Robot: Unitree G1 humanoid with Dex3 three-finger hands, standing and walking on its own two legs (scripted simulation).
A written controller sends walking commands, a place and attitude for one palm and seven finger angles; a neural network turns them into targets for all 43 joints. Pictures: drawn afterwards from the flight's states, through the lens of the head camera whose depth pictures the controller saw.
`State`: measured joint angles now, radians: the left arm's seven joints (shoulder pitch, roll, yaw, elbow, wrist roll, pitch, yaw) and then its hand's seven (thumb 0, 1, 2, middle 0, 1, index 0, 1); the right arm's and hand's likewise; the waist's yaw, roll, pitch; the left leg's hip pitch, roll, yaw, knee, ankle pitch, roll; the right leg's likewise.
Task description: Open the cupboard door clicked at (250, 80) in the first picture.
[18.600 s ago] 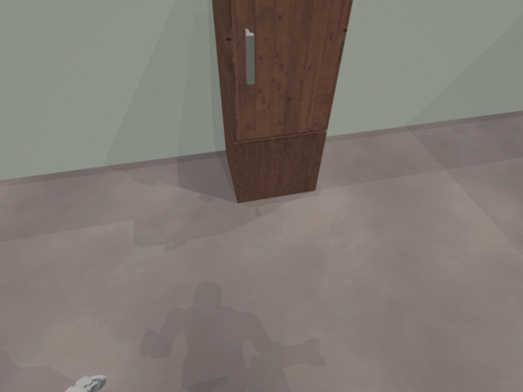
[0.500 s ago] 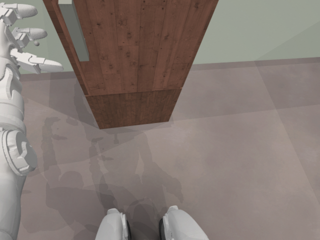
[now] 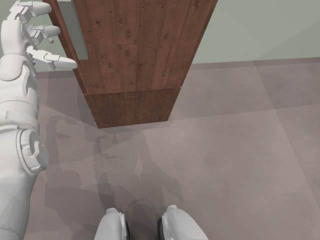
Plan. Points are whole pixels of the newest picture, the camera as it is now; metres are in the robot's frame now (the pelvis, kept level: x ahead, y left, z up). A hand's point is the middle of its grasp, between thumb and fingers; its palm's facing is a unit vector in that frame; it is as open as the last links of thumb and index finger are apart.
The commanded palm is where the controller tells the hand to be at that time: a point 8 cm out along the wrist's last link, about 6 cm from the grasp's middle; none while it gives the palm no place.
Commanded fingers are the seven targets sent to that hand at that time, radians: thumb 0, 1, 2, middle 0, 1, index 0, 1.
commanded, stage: slide the fingers in behind the handle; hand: left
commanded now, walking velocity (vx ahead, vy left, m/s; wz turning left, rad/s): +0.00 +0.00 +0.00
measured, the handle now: (75, 24) +0.61 +0.13 +0.09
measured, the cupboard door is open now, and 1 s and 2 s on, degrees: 0 0 0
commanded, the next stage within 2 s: close the thumb around the handle in 1.24 s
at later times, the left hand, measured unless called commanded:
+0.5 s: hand (69, 42) +0.56 +0.14 +0.09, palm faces +0.04 -1.00 +0.00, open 14.0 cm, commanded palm +0.53 +0.18 +0.09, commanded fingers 0.00 -0.50 0.30 -0.30 -1.20 -0.30 -1.20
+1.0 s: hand (81, 40) +0.56 +0.12 +0.09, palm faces +0.04 -1.00 -0.01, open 14.0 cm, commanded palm +0.53 +0.16 +0.09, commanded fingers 0.00 -0.50 0.30 -0.30 -1.20 -0.30 -1.20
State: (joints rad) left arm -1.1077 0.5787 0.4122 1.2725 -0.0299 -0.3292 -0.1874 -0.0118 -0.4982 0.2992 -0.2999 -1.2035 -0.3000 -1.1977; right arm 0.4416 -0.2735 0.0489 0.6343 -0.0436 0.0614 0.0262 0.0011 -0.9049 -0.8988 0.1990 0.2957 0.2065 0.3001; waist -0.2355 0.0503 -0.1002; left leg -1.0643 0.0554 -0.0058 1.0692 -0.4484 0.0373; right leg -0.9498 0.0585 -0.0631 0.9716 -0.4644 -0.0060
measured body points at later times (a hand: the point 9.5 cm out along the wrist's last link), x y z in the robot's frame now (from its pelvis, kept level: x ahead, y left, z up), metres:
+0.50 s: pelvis +0.00 -0.01 +0.00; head +0.15 +0.02 +0.43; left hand +0.55 +0.20 +0.09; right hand -0.03 -0.26 -0.10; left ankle +0.02 +0.09 -0.66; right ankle -0.01 -0.12 -0.66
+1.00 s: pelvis +0.00 -0.01 +0.00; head +0.14 +0.01 +0.42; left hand +0.55 +0.17 +0.10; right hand -0.04 -0.27 -0.11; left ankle +0.02 +0.09 -0.66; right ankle -0.01 -0.12 -0.66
